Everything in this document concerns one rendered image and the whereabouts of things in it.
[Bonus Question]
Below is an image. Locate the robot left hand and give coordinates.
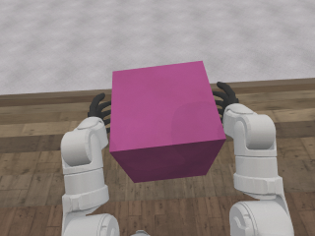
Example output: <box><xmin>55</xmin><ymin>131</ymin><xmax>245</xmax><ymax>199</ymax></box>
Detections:
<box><xmin>88</xmin><ymin>93</ymin><xmax>111</xmax><ymax>134</ymax></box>

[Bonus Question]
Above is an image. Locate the carton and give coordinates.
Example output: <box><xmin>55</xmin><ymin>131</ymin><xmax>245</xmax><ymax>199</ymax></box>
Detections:
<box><xmin>109</xmin><ymin>60</ymin><xmax>226</xmax><ymax>183</ymax></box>

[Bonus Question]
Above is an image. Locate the robot left forearm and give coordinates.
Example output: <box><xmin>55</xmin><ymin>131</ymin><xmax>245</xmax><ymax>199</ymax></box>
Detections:
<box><xmin>60</xmin><ymin>116</ymin><xmax>109</xmax><ymax>236</ymax></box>

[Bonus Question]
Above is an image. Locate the left robot upper arm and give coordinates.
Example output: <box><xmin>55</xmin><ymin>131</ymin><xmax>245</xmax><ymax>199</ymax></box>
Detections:
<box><xmin>63</xmin><ymin>213</ymin><xmax>120</xmax><ymax>236</ymax></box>

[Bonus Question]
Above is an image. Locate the robot right forearm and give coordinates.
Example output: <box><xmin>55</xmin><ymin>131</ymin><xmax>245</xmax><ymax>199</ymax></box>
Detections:
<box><xmin>222</xmin><ymin>103</ymin><xmax>294</xmax><ymax>236</ymax></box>

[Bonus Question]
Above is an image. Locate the robot right hand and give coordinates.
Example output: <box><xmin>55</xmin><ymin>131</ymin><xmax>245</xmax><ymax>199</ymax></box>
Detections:
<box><xmin>212</xmin><ymin>82</ymin><xmax>239</xmax><ymax>124</ymax></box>

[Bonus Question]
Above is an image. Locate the robot left shin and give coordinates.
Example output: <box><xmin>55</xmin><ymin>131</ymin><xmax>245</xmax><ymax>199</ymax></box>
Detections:
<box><xmin>135</xmin><ymin>230</ymin><xmax>149</xmax><ymax>235</ymax></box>

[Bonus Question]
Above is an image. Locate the right robot upper arm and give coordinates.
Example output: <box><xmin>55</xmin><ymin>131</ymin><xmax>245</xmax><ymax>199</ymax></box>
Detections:
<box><xmin>229</xmin><ymin>201</ymin><xmax>294</xmax><ymax>236</ymax></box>

